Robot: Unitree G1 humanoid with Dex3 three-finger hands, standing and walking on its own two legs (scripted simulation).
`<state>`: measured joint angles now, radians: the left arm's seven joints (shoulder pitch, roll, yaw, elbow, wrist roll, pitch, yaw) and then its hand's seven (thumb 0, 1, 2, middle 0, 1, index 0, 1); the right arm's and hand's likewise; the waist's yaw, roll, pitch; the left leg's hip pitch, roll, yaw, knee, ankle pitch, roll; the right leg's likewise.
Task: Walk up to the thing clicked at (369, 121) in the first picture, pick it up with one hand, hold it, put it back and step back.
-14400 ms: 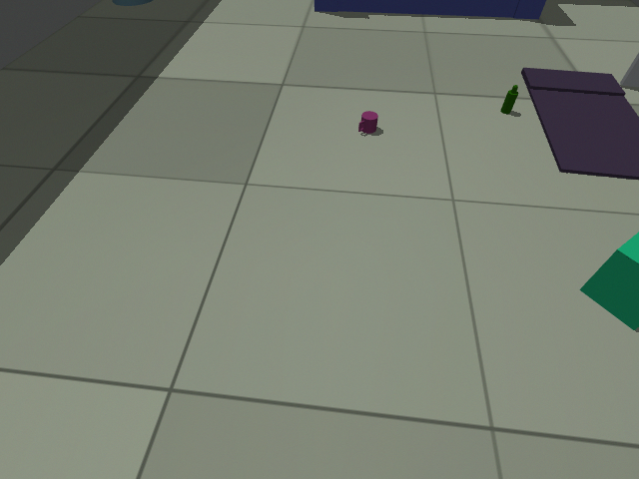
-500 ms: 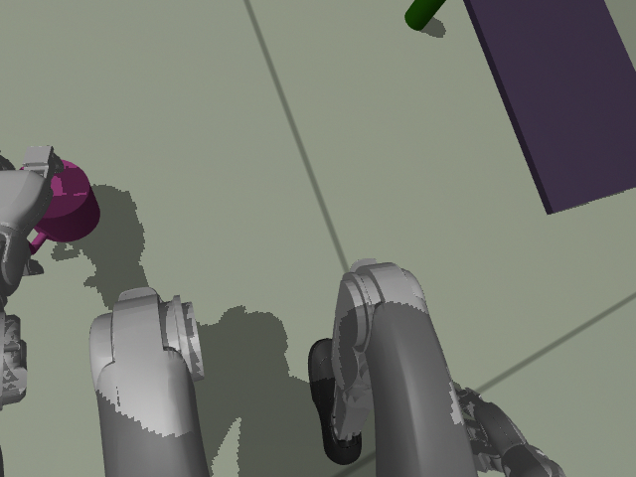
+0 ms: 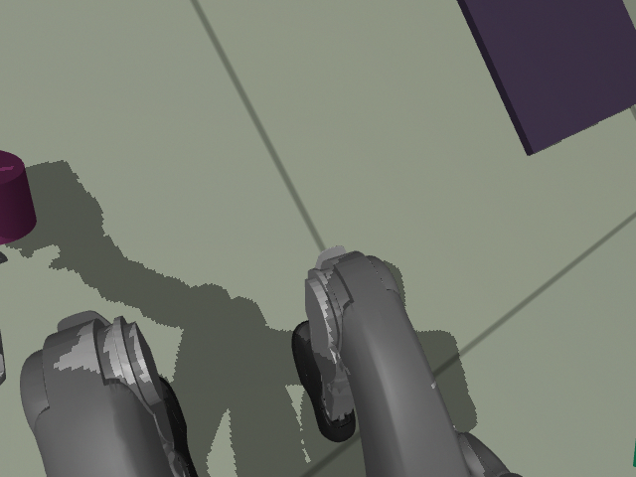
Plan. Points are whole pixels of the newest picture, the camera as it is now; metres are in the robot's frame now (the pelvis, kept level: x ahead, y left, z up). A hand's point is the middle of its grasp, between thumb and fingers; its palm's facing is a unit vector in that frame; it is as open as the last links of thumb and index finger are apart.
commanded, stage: rest palm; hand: left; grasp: from above
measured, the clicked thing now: out of the picture +0.46 +0.32 -0.23
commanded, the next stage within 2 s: close in 0.96 s
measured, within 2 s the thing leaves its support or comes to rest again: neither
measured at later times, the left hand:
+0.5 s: hand out of the picture +0.43 +0.32 -0.21, palm faces -0.41 -0.13 -0.90, open 14.2 cm
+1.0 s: hand out of the picture +0.44 +0.31 -0.21, palm faces -0.42 -0.14 -0.90, open 13.7 cm
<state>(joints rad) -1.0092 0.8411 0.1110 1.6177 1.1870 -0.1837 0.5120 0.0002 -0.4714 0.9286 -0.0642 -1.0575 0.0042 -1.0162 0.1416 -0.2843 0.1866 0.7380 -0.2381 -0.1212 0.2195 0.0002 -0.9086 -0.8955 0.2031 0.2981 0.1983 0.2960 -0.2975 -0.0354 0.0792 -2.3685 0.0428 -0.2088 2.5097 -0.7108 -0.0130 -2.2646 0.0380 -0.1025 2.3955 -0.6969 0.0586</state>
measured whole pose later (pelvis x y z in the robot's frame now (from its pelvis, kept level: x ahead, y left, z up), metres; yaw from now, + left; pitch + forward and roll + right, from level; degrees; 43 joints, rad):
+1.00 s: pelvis -0.01 +0.00 +0.00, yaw +0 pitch +30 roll -11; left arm -1.01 0.83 0.08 1.63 1.20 -0.20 0.56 0.00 -0.42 1.08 -0.09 -1.17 0.00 -1.09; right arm 0.10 -0.31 0.19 0.73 -0.26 -0.16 0.23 0.00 -0.92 -0.90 0.20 0.30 0.20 0.30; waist -0.29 -0.05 0.07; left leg -2.37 0.03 -0.22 2.51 -0.69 -0.02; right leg -2.26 0.04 -0.11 2.39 -0.68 0.06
